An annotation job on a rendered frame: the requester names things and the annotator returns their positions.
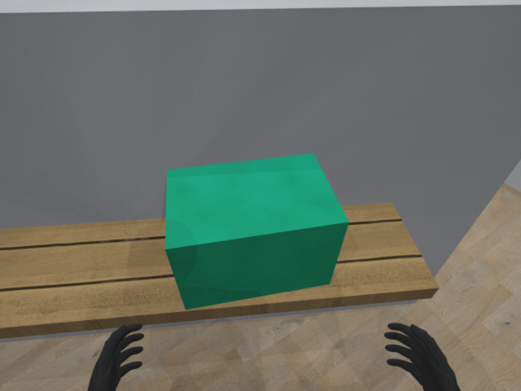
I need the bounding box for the carton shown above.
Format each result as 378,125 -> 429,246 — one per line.
165,153 -> 349,310

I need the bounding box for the robot right hand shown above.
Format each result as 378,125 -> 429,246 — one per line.
384,323 -> 461,391

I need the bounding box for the robot left hand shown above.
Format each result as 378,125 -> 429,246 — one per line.
87,323 -> 144,391

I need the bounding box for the table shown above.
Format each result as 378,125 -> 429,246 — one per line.
0,203 -> 439,339

